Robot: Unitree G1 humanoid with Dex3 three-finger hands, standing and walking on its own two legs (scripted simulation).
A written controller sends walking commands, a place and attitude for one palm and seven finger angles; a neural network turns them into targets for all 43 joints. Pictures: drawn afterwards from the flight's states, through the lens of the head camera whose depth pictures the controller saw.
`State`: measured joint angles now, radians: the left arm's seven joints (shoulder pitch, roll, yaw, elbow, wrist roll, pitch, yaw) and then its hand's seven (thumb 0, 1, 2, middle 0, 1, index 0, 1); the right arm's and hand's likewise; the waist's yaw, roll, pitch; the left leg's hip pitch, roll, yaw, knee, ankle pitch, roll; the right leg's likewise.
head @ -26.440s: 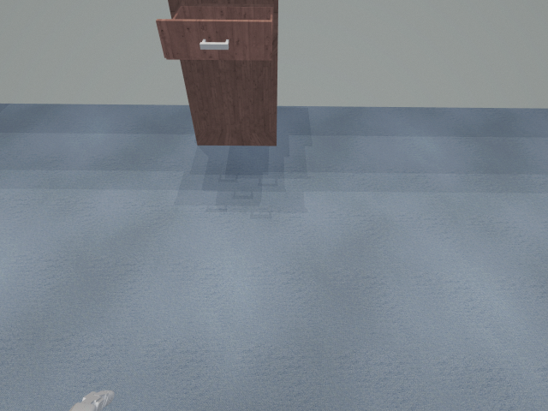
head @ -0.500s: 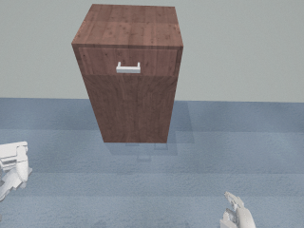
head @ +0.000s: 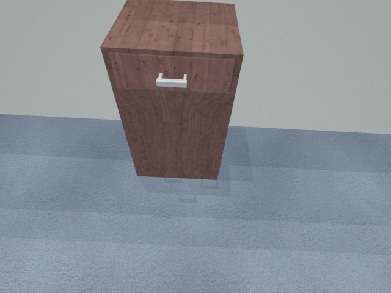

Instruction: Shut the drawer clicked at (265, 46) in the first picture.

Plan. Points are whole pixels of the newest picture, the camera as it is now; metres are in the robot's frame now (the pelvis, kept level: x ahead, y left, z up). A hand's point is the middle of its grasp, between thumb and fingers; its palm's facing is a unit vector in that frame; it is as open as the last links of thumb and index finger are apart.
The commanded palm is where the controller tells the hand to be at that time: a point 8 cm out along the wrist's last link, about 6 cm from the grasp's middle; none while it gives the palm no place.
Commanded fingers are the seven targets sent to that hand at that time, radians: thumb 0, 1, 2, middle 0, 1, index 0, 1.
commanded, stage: let the arm hang, fingers relaxed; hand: left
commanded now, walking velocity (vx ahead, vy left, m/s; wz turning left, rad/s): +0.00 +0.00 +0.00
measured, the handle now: (172, 79) +0.79 +0.14 -0.04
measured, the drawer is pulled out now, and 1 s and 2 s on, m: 0.00 0.00 0.00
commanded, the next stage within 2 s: look to check the result in 0.62 s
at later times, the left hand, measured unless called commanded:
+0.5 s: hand out of the picture +0.02 +0.16 -0.17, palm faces +0.01 -0.98 -0.20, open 7.3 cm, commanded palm none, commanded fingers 0.00 0.90 0.90 -0.20 -0.30 -0.20 -0.30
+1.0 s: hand out of the picture +0.00 +0.14 -0.17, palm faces +0.04 -0.99 -0.17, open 7.4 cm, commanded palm none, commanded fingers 0.00 0.90 0.90 -0.20 -0.30 -0.20 -0.30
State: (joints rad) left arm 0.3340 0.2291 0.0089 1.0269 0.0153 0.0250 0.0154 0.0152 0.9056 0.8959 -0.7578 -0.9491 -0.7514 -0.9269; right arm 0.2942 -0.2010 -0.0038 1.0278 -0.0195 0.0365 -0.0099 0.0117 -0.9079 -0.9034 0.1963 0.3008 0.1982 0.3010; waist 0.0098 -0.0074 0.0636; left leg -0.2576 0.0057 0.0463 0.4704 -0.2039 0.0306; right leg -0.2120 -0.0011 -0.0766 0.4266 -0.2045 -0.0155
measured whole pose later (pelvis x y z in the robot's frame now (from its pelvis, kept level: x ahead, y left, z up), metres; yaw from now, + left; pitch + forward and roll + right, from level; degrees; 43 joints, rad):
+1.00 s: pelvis +0.02 -0.02 +0.00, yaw -1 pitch -1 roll +0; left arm 0.31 0.09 0.01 1.16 0.01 -0.01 0.04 0.01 0.91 0.90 -0.20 -0.30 -0.20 -0.29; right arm 0.31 -0.10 -0.01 1.14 -0.02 0.00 -0.04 0.01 -0.91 -0.90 0.20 0.30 0.20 0.30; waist 0.00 0.02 0.04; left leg -0.17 0.01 0.06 0.40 -0.20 0.01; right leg -0.16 0.01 -0.06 0.41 -0.23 -0.03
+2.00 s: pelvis +0.03 -0.03 +0.00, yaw -1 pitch -2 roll +0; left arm 0.29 0.11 0.01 1.15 0.01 -0.02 0.04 0.01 0.91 0.90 -0.20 -0.30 -0.20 -0.30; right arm 0.30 -0.12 -0.01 1.15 -0.02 0.00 -0.04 0.01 -0.91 -0.90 0.20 0.30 0.20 0.30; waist 0.00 0.02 0.04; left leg -0.15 0.04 0.06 0.39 -0.21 -0.02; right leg -0.13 0.03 -0.06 0.39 -0.23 -0.05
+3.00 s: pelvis +0.03 -0.03 +0.01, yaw -1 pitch -2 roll +0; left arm 0.24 0.16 0.02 1.14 0.01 -0.02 0.03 0.01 0.91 0.90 -0.20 -0.30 -0.20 -0.30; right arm 0.26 -0.16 -0.01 1.15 -0.02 0.00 -0.04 0.01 -0.91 -0.90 0.20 0.30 0.20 0.30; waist 0.00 0.02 0.04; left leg -0.13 0.03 0.06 0.37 -0.20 -0.01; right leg -0.12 0.03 -0.06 0.37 -0.23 -0.05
